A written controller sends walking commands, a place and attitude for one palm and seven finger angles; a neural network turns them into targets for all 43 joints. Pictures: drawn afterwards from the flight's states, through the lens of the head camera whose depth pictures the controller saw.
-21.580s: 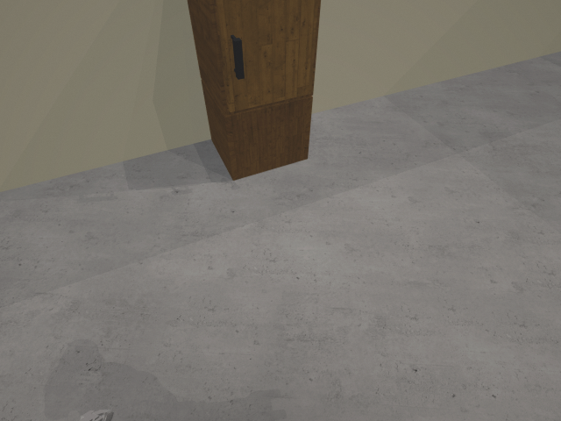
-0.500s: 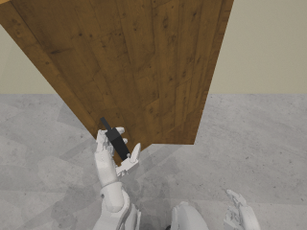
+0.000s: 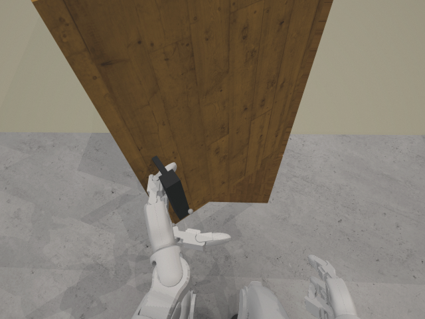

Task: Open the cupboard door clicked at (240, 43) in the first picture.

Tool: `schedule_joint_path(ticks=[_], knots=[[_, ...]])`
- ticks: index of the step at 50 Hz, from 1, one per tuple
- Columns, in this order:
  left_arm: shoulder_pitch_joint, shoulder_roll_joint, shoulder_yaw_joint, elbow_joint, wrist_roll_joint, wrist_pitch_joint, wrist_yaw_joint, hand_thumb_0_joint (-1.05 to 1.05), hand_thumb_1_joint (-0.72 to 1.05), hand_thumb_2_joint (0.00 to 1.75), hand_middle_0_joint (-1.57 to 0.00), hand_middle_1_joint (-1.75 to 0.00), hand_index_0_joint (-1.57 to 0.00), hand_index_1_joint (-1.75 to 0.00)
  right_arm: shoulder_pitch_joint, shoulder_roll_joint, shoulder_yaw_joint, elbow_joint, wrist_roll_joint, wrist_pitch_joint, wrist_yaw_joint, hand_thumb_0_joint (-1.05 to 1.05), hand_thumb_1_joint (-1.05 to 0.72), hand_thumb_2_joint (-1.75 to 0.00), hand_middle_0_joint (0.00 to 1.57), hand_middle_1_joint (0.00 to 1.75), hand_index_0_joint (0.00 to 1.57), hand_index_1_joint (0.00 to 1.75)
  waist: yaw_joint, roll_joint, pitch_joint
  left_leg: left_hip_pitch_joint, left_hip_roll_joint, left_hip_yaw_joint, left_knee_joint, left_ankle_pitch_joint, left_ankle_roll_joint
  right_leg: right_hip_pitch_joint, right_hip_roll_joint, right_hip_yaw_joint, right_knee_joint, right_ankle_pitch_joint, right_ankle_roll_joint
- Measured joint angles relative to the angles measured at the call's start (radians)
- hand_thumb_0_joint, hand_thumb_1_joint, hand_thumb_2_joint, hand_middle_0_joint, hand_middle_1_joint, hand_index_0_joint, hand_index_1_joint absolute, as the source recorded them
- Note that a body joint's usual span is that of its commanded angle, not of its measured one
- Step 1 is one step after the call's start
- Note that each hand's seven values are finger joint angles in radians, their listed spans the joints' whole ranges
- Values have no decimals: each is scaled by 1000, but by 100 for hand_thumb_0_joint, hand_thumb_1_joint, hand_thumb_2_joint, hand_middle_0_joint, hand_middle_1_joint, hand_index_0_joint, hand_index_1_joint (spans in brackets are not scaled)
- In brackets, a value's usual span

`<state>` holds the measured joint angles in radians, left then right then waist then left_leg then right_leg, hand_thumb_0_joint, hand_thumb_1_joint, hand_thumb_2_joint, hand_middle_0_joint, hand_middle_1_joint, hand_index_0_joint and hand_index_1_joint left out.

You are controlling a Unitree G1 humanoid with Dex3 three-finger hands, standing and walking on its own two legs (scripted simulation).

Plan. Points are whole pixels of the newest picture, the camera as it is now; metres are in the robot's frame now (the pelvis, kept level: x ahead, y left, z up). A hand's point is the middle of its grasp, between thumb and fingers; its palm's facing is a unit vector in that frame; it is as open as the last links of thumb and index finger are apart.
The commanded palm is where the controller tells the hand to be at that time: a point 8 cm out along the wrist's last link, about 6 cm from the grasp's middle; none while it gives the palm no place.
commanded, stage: open thumb and fingers to let go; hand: left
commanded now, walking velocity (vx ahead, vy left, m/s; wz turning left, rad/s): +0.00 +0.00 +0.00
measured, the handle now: (170, 188) +0.36 +0.09 +0.02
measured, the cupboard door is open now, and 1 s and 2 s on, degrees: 37 40 40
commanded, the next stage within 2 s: slide the hand sideways off the handle in 0.02 s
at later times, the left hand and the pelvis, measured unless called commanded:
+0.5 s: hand (185, 232) +0.27 +0.06 +0.02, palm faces -0.11 -0.99 +0.03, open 16.3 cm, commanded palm +0.24 +0.11 +0.02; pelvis +0.00 +0.05 -0.01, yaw -2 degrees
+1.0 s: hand (157, 252) +0.24 +0.10 +0.02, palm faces -0.06 -1.00 +0.02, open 16.2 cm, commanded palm +0.20 +0.16 +0.02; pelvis +0.01 +0.05 -0.02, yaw -2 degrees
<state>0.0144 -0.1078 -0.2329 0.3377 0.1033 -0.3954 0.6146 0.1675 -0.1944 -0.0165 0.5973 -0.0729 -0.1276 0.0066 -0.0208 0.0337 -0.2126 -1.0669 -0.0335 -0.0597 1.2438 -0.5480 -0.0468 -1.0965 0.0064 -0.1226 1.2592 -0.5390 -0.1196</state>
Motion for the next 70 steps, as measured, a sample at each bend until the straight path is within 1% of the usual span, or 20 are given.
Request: schedule_joint_path(ticks=[7,8,9,11,13,14,15,17,19,20,23,26,29,34,43,50,56,61,66,70], knots=[[1,5,-34,6,5,6,6,-1,-49,30,-31,-53,-32,-61,-1,9,8,-3,-3,-1,7,1,-90,-90,20,30,20,30,4,4,-3,6,1,9,7,-9,16,11,1,9,-9,2,17],[6,8,-36,-1,9,7,-9,-1,-49,30,-31,-51,-31,-59,1,9,13,-7,-2,0,10,1,-90,-90,20,30,19,30,3,3,-1,6,-1,10,9,-10,20,12,0,10,-8,2,20],[16,17,-36,-11,8,-3,-55,-1,-49,30,-30,-49,-29,-57,5,7,16,-15,1,3,15,1,-90,-90,20,30,20,30,2,2,2,4,-4,11,12,-11,24,12,-4,11,-5,1,23],[37,49,-38,-33,-9,-37,-188,-1,-49,30,-28,-45,-25,-52,18,2,17,-36,8,9,20,1,-90,-90,20,30,20,30,5,1,8,-3,-10,12,25,-15,31,7,-9,12,7,-4,29],[57,91,-51,-60,-34,-65,-317,-1,-49,30,-24,-41,-21,-47,29,-6,15,-56,20,17,23,1,-90,-90,20,30,20,30,9,6,14,-13,-13,13,45,-23,38,0,-13,12,21,-11,35],[65,107,-60,-73,-51,-76,-367,-1,-49,30,-23,-39,-19,-44,33,-11,13,-66,27,22,24,1,-90,-90,20,30,20,30,11,9,16,-18,-14,15,55,-28,42,-4,-13,14,28,-13,38],[72,115,-69,-85,-68,-82,-402,-1,-49,30,-21,-38,-18,-42,34,-15,12,-74,33,26,23,1,-90,-90,20,30,20,30,13,13,19,-22,-14,18,65,-32,46,-7,-14,17,35,-16,43],[87,112,-83,-110,-94,-81,-435,-1,-49,30,-19,-35,-17,-39,36,-21,9,-90,44,37,23,1,-90,-90,20,30,20,30,15,19,24,-29,-14,27,79,-40,55,-15,-14,25,46,-19,51],[102,90,-93,-133,-97,-69,-426,-1,-50,30,-17,-34,-16,-36,38,-23,7,-107,49,49,24,1,-90,-90,20,30,20,30,17,20,25,-34,-15,39,87,-44,64,-22,-15,36,53,-20,60],[109,78,-97,-143,-89,-62,-412,-1,-50,30,-17,-33,-16,-35,40,-23,7,-114,50,56,25,1,-90,-90,20,30,20,30,17,19,24,-35,-15,45,89,-46,68,-26,-15,42,56,-20,64],[130,50,-111,-167,-43,-45,-364,-1,-50,30,-16,-31,-15,-33,44,-19,10,-134,49,74,31,1,-90,-90,20,30,20,30,18,15,19,-41,-17,59,93,-48,78,-36,-17,56,63,-20,74],[144,54,-125,-183,-2,-35,-336,-1,-50,30,-15,-31,-15,-32,46,-9,17,-147,47,91,34,1,-90,-90,20,30,20,30,18,7,15,-42,-17,68,95,-51,85,-38,-17,65,65,-21,81],[166,61,-127,-204,5,-26,-332,-1,-50,30,-15,-30,-15,-31,49,-1,24,-155,48,103,33,1,-90,-90,20,30,20,30,21,4,14,-37,-16,69,94,-54,88,-32,-16,66,61,-21,84],[220,77,-123,-243,-4,-25,-351,-1,-49,30,-15,-30,-18,-32,50,7,35,-164,50,111,26,1,-90,-90,20,30,20,30,23,-1,15,-22,-16,66,85,-55,91,-15,-14,64,46,-20,87],[349,108,-98,-335,-23,-56,-401,-1,-49,30,-16,-30,-19,-32,40,-1,32,-186,52,103,20,1,-90,-90,20,30,20,30,31,-4,7,-25,-16,59,94,-68,89,-14,-14,58,52,-33,87],[398,133,-77,-383,-39,-68,-446,-1,-50,30,-15,-30,-18,-32,26,-9,25,-198,53,96,9,1,-90,-90,20,30,20,30,41,-6,7,-45,-16,53,118,-81,84,-34,-14,51,77,-48,81],[463,150,-25,-433,-80,-69,-496,-1,-49,30,-15,-30,-17,-31,32,-4,24,-202,57,95,3,1,-90,-90,20,30,20,30,47,-10,6,-42,-11,48,121,-88,75,-32,-9,46,81,-55,72],[517,173,14,-462,-114,-90,-547,-1,-49,30,-15,-30,-16,-31,35,-5,22,-196,59,84,-4,1,-90,-90,20,30,20,30,48,-8,3,-48,-7,39,128,-91,68,-37,-6,36,87,-60,65],[551,194,58,-479,-153,-108,-605,-1,-49,30,-15,-30,-15,-30,30,-7,13,-185,63,75,-14,1,-90,-90,20,30,20,30,50,-7,1,-64,-3,33,148,-98,61,-52,-2,29,105,-66,58],[559,202,82,-487,-182,-110,-635,-1,-49,30,-15,-30,-15,-30,24,-12,8,-180,67,67,-23,1,-90,-90,20,30,20,30,50,-5,0,-77,-2,27,164,-102,58,-63,-1,23,118,-69,54]])
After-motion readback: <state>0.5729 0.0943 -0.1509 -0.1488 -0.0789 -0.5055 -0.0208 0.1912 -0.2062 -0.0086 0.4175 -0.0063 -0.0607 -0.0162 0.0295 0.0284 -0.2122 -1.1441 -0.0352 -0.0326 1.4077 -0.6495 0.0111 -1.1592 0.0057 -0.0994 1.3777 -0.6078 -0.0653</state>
